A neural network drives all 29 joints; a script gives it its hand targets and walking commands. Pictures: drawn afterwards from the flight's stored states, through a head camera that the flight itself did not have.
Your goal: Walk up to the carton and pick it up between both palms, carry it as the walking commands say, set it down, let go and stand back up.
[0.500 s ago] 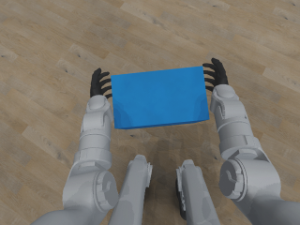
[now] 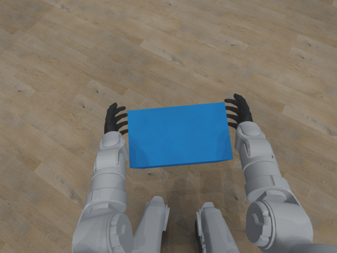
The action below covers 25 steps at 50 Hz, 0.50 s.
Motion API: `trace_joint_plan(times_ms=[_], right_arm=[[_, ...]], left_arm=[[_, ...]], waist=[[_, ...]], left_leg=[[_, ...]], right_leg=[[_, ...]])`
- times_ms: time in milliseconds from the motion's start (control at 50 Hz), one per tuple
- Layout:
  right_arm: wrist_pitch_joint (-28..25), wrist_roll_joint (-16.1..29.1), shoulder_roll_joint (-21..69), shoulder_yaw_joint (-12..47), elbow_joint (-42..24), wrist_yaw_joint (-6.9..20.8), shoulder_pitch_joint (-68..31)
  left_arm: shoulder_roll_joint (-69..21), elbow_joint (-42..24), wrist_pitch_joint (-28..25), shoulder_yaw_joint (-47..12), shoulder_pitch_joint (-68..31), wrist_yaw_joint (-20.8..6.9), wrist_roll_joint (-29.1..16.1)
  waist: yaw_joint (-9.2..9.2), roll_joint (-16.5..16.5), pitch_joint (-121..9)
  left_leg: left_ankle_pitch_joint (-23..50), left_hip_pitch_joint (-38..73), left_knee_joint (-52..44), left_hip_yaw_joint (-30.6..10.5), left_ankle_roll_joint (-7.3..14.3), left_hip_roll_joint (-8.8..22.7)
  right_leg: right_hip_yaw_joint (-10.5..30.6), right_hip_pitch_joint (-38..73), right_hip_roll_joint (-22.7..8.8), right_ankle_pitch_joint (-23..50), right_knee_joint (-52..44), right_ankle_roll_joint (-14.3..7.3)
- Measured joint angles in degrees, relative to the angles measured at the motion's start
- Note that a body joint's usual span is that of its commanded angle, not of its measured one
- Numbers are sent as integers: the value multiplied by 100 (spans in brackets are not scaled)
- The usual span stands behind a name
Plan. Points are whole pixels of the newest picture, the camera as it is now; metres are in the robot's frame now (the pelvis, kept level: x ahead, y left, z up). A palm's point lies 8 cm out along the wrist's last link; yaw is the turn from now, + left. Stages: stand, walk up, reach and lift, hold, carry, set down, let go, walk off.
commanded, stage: reach and lift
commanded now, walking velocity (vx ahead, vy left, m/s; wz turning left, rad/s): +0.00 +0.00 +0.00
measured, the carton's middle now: (177, 139) +0.40 +0.03 -0.13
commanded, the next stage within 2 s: none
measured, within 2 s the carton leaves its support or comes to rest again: neither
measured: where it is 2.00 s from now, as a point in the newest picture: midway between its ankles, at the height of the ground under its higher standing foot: (179, 244)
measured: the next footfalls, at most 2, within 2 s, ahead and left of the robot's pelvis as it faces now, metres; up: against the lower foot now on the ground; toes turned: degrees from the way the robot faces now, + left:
none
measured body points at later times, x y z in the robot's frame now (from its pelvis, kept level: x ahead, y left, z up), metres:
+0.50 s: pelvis +0.02 +0.00 +0.07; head +0.16 +0.01 +0.50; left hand +0.38 +0.20 +0.02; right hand +0.42 -0.14 +0.02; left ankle +0.07 +0.13 -0.61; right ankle +0.05 -0.11 -0.61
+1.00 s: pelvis +0.04 +0.00 +0.12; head +0.11 +0.00 +0.56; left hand +0.36 +0.19 +0.09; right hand +0.40 -0.14 +0.09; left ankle +0.07 +0.13 -0.61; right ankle +0.05 -0.11 -0.61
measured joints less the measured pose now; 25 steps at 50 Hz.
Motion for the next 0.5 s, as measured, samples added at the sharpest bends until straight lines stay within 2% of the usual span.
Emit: trace_joint_plan(times_ms=[500], right_arm=[[153, -270, 269, -130, -599, 460, 878]], left_arm=[[-271, -622, 160, 2, 903, -457, 233]], waist=[[0, 3, 293]], left_leg=[[526, 2076, -1861, -54, 81, 101]], right_leg=[[121, 2082, -85, 572, -1916, -36]])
